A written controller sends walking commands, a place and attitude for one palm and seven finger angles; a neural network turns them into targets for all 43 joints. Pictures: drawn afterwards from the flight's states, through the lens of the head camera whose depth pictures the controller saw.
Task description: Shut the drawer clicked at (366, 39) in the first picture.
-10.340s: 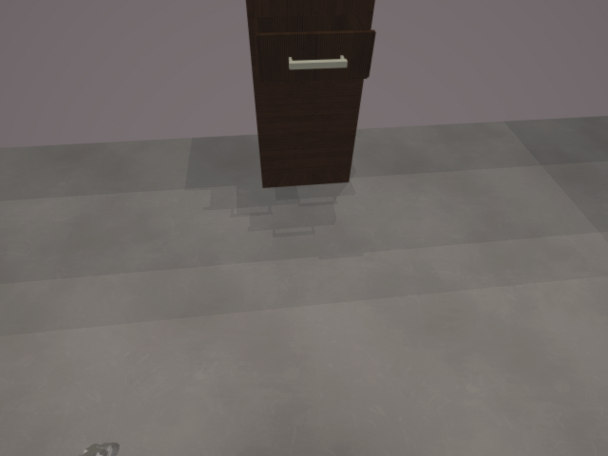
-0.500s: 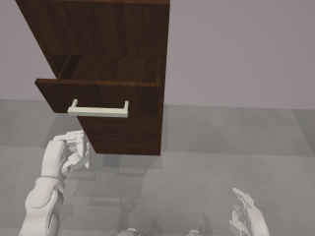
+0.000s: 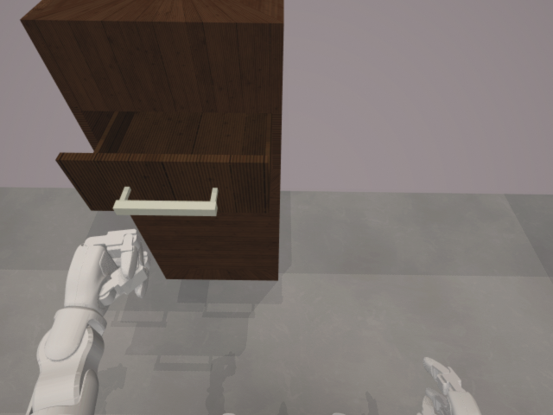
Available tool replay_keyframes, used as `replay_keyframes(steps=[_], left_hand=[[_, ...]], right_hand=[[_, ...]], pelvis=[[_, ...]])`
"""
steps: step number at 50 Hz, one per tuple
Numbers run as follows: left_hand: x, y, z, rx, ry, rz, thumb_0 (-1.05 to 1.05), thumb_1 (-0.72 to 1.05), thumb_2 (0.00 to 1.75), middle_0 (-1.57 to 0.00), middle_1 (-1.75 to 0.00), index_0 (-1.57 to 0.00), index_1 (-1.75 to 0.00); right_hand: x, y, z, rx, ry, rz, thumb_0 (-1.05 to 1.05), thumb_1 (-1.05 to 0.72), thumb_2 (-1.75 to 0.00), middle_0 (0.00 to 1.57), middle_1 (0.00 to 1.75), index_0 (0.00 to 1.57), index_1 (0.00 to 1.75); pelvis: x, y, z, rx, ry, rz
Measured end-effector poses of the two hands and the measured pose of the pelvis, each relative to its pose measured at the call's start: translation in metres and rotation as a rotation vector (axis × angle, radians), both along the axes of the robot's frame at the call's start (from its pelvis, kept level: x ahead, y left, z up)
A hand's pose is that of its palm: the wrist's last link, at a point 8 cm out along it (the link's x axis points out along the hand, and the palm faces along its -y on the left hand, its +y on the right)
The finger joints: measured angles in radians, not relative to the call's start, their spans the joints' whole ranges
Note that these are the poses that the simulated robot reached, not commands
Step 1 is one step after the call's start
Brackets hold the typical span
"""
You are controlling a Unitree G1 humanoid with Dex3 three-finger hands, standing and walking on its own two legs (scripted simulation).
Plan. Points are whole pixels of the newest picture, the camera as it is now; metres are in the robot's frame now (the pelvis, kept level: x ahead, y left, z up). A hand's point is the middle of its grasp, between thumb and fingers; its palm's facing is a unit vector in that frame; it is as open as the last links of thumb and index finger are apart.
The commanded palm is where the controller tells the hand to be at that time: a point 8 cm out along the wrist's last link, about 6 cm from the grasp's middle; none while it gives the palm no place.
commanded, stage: raise the hand and make a fist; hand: left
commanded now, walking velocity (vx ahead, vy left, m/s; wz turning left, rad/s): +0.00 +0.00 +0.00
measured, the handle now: (168, 200) +0.49 +0.24 -0.03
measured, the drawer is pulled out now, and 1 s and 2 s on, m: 0.14 0.14 0.14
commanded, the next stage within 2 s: bring the fist close to the handle in 0.10 s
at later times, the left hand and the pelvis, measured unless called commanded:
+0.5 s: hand (154, 262) +0.32 +0.20 +0.04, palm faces +0.04 -1.00 -0.04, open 3.3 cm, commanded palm +0.30 +0.26 +0.04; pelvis -0.01 -0.01 -0.01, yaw +0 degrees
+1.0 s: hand (161, 247) +0.37 +0.22 -0.01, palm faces +0.03 -1.00 -0.02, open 3.3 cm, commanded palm +0.36 +0.27 -0.01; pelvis -0.02 +0.00 -0.05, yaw -1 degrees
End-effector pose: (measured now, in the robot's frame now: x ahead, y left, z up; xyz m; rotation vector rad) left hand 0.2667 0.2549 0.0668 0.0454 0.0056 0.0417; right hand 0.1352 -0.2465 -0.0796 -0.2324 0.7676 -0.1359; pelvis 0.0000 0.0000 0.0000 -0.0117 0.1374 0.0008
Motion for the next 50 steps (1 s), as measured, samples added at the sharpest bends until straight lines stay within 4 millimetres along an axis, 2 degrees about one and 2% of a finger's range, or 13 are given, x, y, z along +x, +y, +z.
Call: replay_keyframes(steps=[13,20,38,50], left_hand=[[0.009,0.002,0.002,-0.001,-0.007,0.005,0.02,0.90,0.90,-1.40,-1.60,-1.40,-1.60],[0.017,0.000,-0.016,-0.014,0.021,0.004,0.02,0.90,0.90,-1.40,-1.60,-1.40,-1.60],[0.063,0.003,-0.055,-0.019,0.012,-0.014,0.02,0.90,0.90,-1.40,-1.60,-1.40,-1.60],[0.085,0.018,-0.080,-0.029,0.014,-0.014,0.02,0.90,0.90,-1.40,-1.60,-1.40,-1.60]], right_hand=[[0.000,0.003,-0.004,0.020,-0.006,0.009,0.01,-0.90,-0.89,0.20,0.30,0.20,0.30],[-0.005,0.000,-0.011,0.008,0.019,0.023,0.01,-0.90,-0.89,0.20,0.30,0.20,0.30],[-0.052,-0.010,-0.048,-0.028,0.187,-0.043,0.01,-0.90,-0.89,0.20,0.30,0.20,0.30],[-0.074,-0.009,-0.068,-0.049,0.278,-0.069,0.00,-0.90,-0.89,0.20,0.30,0.20,0.30]], pelvis=[[-0.006,-0.006,0.000,0.005,-0.001,0.001],[-0.011,-0.007,-0.006,0.006,0.024,0.006],[-0.020,-0.003,-0.032,0.002,0.125,-0.008],[-0.024,0.004,-0.051,-0.011,0.190,-0.014]])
